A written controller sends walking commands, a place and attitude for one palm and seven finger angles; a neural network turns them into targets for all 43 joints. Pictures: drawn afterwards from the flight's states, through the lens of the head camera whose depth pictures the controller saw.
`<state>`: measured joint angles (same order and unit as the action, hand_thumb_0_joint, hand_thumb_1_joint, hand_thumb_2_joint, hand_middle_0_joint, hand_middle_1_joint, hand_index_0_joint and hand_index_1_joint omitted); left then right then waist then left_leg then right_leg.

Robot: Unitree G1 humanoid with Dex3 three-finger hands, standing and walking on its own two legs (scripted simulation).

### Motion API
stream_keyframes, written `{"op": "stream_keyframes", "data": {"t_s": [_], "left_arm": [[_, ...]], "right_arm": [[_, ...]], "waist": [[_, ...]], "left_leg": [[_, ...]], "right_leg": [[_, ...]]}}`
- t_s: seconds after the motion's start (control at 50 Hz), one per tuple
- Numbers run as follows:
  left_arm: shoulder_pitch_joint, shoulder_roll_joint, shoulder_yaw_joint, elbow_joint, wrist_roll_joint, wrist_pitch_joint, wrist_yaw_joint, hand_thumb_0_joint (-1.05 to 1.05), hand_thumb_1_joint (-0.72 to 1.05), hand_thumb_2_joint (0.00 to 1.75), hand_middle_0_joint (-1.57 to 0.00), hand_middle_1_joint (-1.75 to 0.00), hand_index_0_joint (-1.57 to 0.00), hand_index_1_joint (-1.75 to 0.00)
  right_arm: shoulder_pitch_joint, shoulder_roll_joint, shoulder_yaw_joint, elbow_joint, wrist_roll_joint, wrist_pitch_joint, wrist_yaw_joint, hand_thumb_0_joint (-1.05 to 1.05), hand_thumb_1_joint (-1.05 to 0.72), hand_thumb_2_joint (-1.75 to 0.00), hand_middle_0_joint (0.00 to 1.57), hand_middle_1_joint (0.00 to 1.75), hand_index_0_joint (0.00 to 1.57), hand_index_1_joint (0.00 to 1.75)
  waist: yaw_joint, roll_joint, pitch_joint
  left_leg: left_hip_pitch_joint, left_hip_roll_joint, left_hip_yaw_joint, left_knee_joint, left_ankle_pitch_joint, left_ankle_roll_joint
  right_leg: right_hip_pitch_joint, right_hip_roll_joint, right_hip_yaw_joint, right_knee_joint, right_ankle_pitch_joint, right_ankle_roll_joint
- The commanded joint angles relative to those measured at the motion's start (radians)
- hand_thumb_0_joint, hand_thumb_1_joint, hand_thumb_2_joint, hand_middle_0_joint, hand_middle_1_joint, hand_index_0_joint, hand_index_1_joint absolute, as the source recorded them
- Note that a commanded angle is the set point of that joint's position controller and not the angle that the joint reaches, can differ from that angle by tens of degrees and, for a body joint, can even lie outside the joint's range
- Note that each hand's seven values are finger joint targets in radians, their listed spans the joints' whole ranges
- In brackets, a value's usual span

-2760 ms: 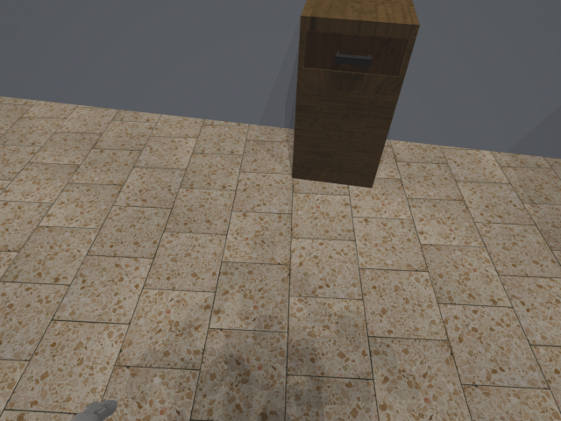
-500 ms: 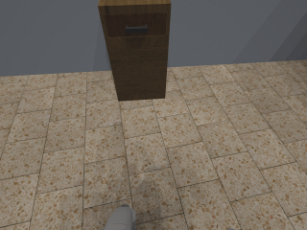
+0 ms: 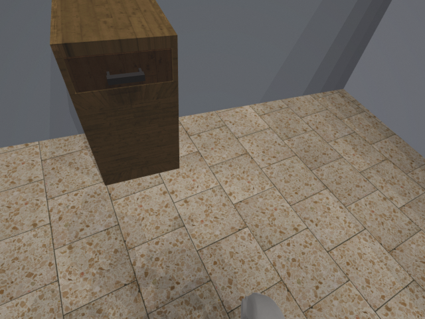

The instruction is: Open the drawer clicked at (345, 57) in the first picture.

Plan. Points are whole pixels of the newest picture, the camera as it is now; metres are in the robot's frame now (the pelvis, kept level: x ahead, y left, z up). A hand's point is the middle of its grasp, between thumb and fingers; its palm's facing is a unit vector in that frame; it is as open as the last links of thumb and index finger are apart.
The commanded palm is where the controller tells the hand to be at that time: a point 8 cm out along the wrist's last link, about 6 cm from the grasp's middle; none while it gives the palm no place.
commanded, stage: walk to a spot facing it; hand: left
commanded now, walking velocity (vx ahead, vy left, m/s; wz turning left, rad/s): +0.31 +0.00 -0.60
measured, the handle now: (125, 75) +0.93 +0.38 -0.09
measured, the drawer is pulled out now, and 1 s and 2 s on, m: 0.00 0.00 0.00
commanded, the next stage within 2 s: turn to face it in 0.40 s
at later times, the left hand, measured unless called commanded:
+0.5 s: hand (163, 241) +0.33 +0.13 -0.18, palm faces -0.23 -0.95 -0.23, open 7.3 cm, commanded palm none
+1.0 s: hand (162, 198) +0.46 +0.16 -0.18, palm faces -0.10 -0.98 -0.17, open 7.4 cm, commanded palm none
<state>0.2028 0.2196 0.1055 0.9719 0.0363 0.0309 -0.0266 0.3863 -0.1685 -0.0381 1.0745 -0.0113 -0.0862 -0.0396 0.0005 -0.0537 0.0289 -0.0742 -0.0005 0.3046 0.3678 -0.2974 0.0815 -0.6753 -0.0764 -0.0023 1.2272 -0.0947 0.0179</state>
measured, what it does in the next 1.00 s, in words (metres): walks ahead: right foot, then left foot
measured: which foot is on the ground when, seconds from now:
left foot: down 0.00-0.32, up 0.34-0.74, down 0.76-1.00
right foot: up 0.00-0.30, down 0.32-0.78, up 0.80-1.00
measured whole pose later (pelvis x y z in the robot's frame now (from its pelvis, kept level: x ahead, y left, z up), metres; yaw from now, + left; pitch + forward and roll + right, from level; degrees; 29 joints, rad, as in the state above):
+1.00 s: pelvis +0.36 -0.01 -0.01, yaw -9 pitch -1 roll -1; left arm 0.19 0.18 0.07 0.97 0.01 0.04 0.02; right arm 0.20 -0.17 -0.03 0.97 -0.02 0.01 -0.01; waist -0.01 -0.03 0.08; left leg -0.32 -0.03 0.04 0.49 -0.16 0.07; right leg -0.45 -0.07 -0.01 1.09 -0.42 0.07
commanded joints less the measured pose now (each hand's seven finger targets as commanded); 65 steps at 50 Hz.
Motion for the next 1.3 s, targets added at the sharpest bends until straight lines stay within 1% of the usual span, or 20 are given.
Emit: {"op": "stream_keyframes", "data": {"t_s": [0.0, 0.16, 0.22, 0.26, 0.28, 0.3, 0.32, 0.4, 0.44, 0.56, 0.7, 0.74, 0.76, 0.78, 0.84, 0.94, 1.14, 1.24, 1.26, 1.28], "left_arm": [[-0.023, -0.012, -0.017, -0.052, -0.001, -0.001, -0.012, 0.00, 0.90, 0.90, -0.20, -0.30, -0.20, -0.30], [-0.189, -0.032, -0.038, -0.110, -0.008, -0.020, -0.019, 0.00, 0.90, 0.90, -0.20, -0.30, -0.20, -0.30], [-0.084, -0.006, -0.031, -0.088, -0.006, -0.036, -0.009, 0.00, 0.90, 0.90, -0.20, -0.30, -0.20, -0.30], [0.091, 0.045, -0.011, -0.044, 0.000, -0.057, -0.003, 0.00, 0.90, 0.90, -0.20, -0.30, -0.20, -0.30], [0.225, 0.109, 0.007, -0.005, 0.001, -0.069, 0.002, 0.00, 0.90, 0.90, -0.20, -0.30, -0.20, -0.30], [0.305, 0.207, 0.025, 0.004, -0.009, -0.079, 0.014, 0.00, 0.90, 0.90, -0.20, -0.30, -0.20, -0.30], [0.298, 0.243, 0.032, 0.005, -0.035, -0.068, 0.033, 0.00, 0.90, 0.90, -0.20, -0.30, -0.20, -0.30], [0.101, 0.116, -0.009, -0.033, -0.032, -0.090, 0.043, 0.00, 0.90, 0.90, -0.20, -0.30, -0.20, -0.30], [0.076, 0.109, -0.008, -0.040, -0.018, -0.102, 0.043, 0.00, 0.90, 0.90, -0.20, -0.30, -0.20, -0.30], [0.109, 0.078, -0.028, -0.019, -0.016, -0.103, 0.043, 0.00, 0.90, 0.90, -0.20, -0.30, -0.20, -0.30], [0.162, 0.098, -0.042, 0.015, -0.019, -0.080, 0.065, 0.00, 0.90, 0.90, -0.20, -0.30, -0.20, -0.30], [0.161, 0.097, -0.038, 0.000, -0.035, -0.071, 0.072, 0.00, 0.90, 0.90, -0.20, -0.30, -0.20, -0.30], [0.208, 0.053, -0.049, -0.017, -0.052, -0.070, 0.070, 0.00, 0.90, 0.90, -0.20, -0.30, -0.20, -0.30], [0.189, 0.067, -0.050, -0.030, -0.041, -0.060, 0.077, 0.00, 0.90, 0.90, -0.20, -0.30, -0.20, -0.30], [0.060, 0.081, -0.029, -0.045, -0.025, -0.036, 0.065, 0.00, 0.90, 0.90, -0.20, -0.30, -0.20, -0.30], [0.072, 0.053, -0.013, -0.050, -0.019, -0.006, 0.051, 0.00, 0.90, 0.90, -0.20, -0.30, -0.20, -0.30], [-0.047, 0.051, -0.011, -0.131, -0.025, -0.006, 0.053, 0.00, 0.90, 0.90, -0.20, -0.30, -0.20, -0.30], [0.079, 0.083, -0.007, -0.114, -0.036, -0.013, 0.061, 0.00, 0.90, 0.90, -0.20, -0.30, -0.20, -0.30], [0.119, 0.126, 0.004, -0.108, -0.029, -0.017, 0.066, 0.00, 0.90, 0.90, -0.20, -0.30, -0.20, -0.30], [0.110, 0.230, 0.020, -0.126, -0.009, -0.024, 0.072, 0.00, 0.90, 0.90, -0.20, -0.30, -0.20, -0.30]], "right_arm": [[0.108, -0.089, -0.010, -0.030, -0.001, -0.025, -0.004, 0.00, -0.90, -0.90, 0.20, 0.30, 0.20, 0.30], [0.204, -0.092, -0.008, 0.013, -0.012, -0.004, -0.006, 0.00, -0.90, -0.90, 0.20, 0.30, 0.20, 0.30], [0.187, -0.139, -0.024, 0.003, -0.009, 0.005, -0.002, 0.00, -0.90, -0.90, 0.20, 0.30, 0.20, 0.30], [0.128, -0.168, -0.033, -0.031, -0.003, 0.008, 0.004, 0.00, -0.90, -0.90, 0.20, 0.30, 0.20, 0.30], [0.094, -0.160, -0.030, -0.056, 0.010, 0.011, 0.017, 0.00, -0.90, -0.90, 0.20, 0.30, 0.20, 0.30], [0.090, -0.080, -0.021, -0.104, 0.025, 0.007, 0.021, 0.00, -0.90, -0.90, 0.20, 0.30, 0.20, 0.30], [-0.013, -0.091, -0.025, -0.143, 0.021, 0.006, 0.012, 0.00, -0.90, -0.90, 0.20, 0.30, 0.20, 0.30], [-0.071, -0.062, -0.029, -0.149, -0.008, 0.042, 0.020, 0.00, -0.90, -0.90, 0.20, 0.30, 0.20, 0.30], [-0.018, -0.043, -0.031, -0.139, -0.011, 0.062, 0.022, 0.00, -0.90, -0.90, 0.20, 0.30, 0.20, 0.30], [-0.113, -0.041, -0.008, -0.148, -0.009, 0.074, 0.034, 0.00, -0.90, -0.90, 0.20, 0.30, 0.20, 0.30], [-0.209, -0.067, 0.005, -0.142, -0.008, 0.052, 0.039, 0.00, -0.90, -0.90, 0.20, 0.30, 0.20, 0.30], [-0.039, -0.176, -0.022, -0.111, -0.022, 0.048, 0.039, 0.00, -0.90, -0.90, 0.20, 0.30, 0.20, 0.30], [0.023, -0.251, -0.035, -0.103, -0.018, 0.053, 0.036, 0.00, -0.90, -0.90, 0.20, 0.30, 0.20, 0.30], [0.008, -0.250, -0.026, -0.100, -0.003, 0.068, 0.030, 0.00, -0.90, -0.90, 0.20, 0.30, 0.20, 0.30], [-0.121, -0.179, -0.019, -0.136, -0.007, 0.076, 0.018, 0.00, -0.90, -0.90, 0.20, 0.30, 0.20, 0.30], [-0.162, -0.180, -0.041, -0.174, -0.008, 0.082, 0.024, 0.00, -0.90, -0.90, 0.20, 0.30, 0.20, 0.30], [-0.101, -0.226, -0.081, -0.182, -0.015, 0.106, 0.030, 0.00, -0.90, -0.90, 0.20, 0.30, 0.20, 0.30], [-0.166, -0.229, -0.091, -0.216, -0.011, 0.122, 0.037, 0.00, -0.90, -0.90, 0.20, 0.30, 0.20, 0.30], [-0.173, -0.193, -0.089, -0.228, -0.004, 0.128, 0.042, 0.00, -0.90, -0.90, 0.20, 0.30, 0.20, 0.30], [-0.155, -0.119, -0.080, -0.248, 0.003, 0.129, 0.041, 0.00, -0.90, -0.90, 0.20, 0.30, 0.20, 0.30]], "waist": [[-0.006, 0.129, 0.081], [-0.047, 0.157, 0.128], [0.000, 0.194, 0.025], [0.089, 0.228, -0.083], [0.154, 0.169, -0.162], [0.153, -0.057, -0.277], [0.147, -0.026, -0.266], [0.004, 0.089, 0.019], [-0.044, 0.068, 0.013], [-0.035, -0.083, -0.040], [0.009, -0.085, -0.059], [-0.060, 0.102, -0.172], [-0.053, 0.333, -0.236], [-0.038, 0.283, -0.206], [-0.010, 0.206, -0.036], [0.008, 0.179, -0.068], [-0.041, 0.226, -0.101], [0.020, 0.217, -0.115], [0.038, 0.108, -0.111], [0.041, -0.210, -0.093]], "left_leg": [[0.077, 0.301, -0.154, -0.149, 0.520, -0.100], [0.199, 0.321, -0.028, -0.084, 0.848, -0.031], [0.254, 0.330, 0.026, 0.124, 1.251, -0.039], [0.156, 0.323, 0.039, 0.408, 1.242, -0.057], [-0.080, 0.312, 0.040, 0.687, 0.939, -0.079], [-0.453, 0.114, -0.005, 1.022, -0.145, -0.136], [-0.586, 0.076, -0.173, 1.196, -0.297, -0.127], [-0.520, 0.190, -0.295, 1.000, -0.045, -0.138], [-0.467, 0.179, -0.280, 0.907, -0.027, -0.152], [-0.461, 0.133, -0.234, 0.646, 0.106, -0.159], [-0.283, 0.018, -0.180, 0.207, 0.177, -0.110], [0.044, 0.158, -0.331, 0.126, 0.749, -0.036], [0.219, 0.399, -0.610, 0.151, 1.271, 0.117], [0.117, 0.438, -0.635, 0.088, 1.209, 0.183], [-0.115, 0.313, -0.580, -0.016, 0.672, 0.126], [-0.216, 0.219, -0.552, -0.108, 0.225, 0.081], [-0.137, 0.198, -0.718, -0.071, 0.166, 0.101], [-0.296, 0.121, -0.717, -0.013, 0.131, 0.030], [-0.432, 0.056, -0.655, 0.082, -0.003, -0.029], [-0.621, -0.085, -0.437, 0.372, -0.181, -0.119]], "right_leg": [[-0.138, -0.011, -0.027, -0.066, 0.011, 0.001], [-0.026, 0.042, -0.178, -0.427, -0.106, -0.056], [0.139, 0.131, -0.247, -0.506, -0.190, -0.104], [0.411, 0.149, -0.235, -0.625, -0.171, -0.134], [0.712, 0.051, -0.123, -0.704, -0.033, -0.188], [1.001, -0.266, 0.416, -0.741, 0.289, -0.344], [0.974, -0.358, 0.590, -0.828, 0.421, -0.419], [0.482, -0.213, 0.256, -0.919, 0.340, -0.204], [0.395, -0.153, 0.147, -0.915, 0.384, -0.212], [0.469, -0.058, 0.042, -0.862, 0.587, -0.165], [0.667, -0.097, -0.017, -0.701, 0.681, -0.095], [0.504, -0.049, -0.093, -0.376, 0.368, -0.015], [0.268, 0.063, -0.097, -0.123, -0.407, 0.030], [0.272, 0.049, -0.002, -0.021, -0.587, 0.031], [0.202, -0.007, 0.026, -0.019, -0.435, 0.042], [0.241, 0.002, 0.002, -0.117, -0.292, 0.052], [0.237, 0.054, 0.012, -0.378, -0.348, 0.052], [0.533, 0.081, -0.004, -0.748, -0.224, 0.024], [0.666, -0.009, 0.066, -0.905, -0.229, -0.009], [0.726, -0.300, 0.377, -1.057, -0.387, -0.110]]}}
